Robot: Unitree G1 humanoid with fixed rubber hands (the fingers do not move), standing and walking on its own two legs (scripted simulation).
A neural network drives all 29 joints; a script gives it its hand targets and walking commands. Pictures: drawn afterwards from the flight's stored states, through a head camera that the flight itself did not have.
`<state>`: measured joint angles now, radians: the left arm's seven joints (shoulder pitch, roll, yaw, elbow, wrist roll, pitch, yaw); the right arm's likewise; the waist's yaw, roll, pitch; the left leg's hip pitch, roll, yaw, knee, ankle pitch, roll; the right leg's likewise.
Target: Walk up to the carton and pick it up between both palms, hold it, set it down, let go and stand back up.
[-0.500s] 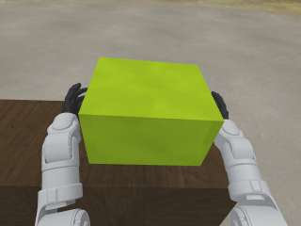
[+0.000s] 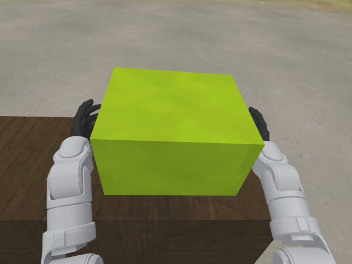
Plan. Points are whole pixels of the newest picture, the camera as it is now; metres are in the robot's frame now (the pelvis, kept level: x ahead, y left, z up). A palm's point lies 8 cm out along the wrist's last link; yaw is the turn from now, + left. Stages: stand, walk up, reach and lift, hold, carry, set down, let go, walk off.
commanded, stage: hold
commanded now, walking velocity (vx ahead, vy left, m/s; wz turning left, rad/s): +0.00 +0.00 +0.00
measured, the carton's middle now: (173, 129) +0.39 +0.00 +0.16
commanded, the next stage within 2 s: none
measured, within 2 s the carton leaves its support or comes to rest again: neither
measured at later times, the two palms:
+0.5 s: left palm (81, 136) +0.34 +0.19 +0.18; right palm (258, 141) +0.34 -0.19 +0.16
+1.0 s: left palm (83, 136) +0.34 +0.19 +0.18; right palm (259, 142) +0.34 -0.19 +0.15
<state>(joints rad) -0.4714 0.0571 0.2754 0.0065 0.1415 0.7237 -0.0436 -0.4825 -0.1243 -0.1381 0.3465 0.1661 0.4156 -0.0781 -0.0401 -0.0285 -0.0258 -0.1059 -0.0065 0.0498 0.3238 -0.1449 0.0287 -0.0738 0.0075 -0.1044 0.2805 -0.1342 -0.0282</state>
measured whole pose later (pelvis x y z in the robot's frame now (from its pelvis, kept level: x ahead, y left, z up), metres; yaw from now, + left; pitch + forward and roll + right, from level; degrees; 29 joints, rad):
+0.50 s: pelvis +0.00 +0.00 +0.00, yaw +0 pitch -5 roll +0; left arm -0.48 0.06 0.29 0.02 0.14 0.73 -0.06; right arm -0.48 -0.12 -0.14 0.33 0.16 0.44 -0.09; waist -0.04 -0.02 -0.03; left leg -0.09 -0.01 0.05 0.32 -0.14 0.03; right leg -0.06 0.01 -0.11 0.28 -0.14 -0.03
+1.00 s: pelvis +0.00 +0.00 +0.00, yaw +0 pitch -4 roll -1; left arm -0.49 0.06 0.28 0.04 0.15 0.72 -0.05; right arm -0.49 -0.11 -0.15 0.35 0.15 0.41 -0.08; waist -0.04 -0.03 -0.03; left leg -0.11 -0.01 0.05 0.32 -0.14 0.03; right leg -0.08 0.01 -0.10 0.28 -0.13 -0.03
